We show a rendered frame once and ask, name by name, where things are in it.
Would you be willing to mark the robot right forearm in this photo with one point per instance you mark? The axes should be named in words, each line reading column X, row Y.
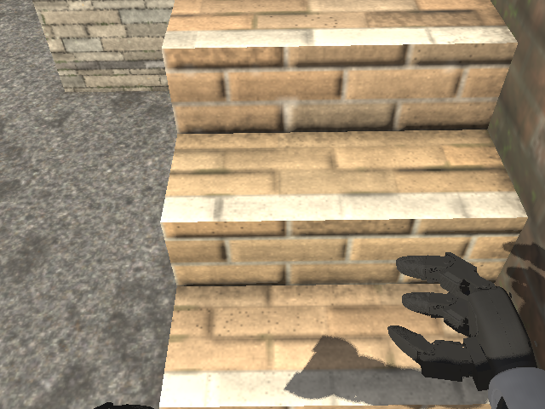
column 518, row 388

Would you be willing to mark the right robot hand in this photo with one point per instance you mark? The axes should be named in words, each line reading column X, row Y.
column 496, row 337

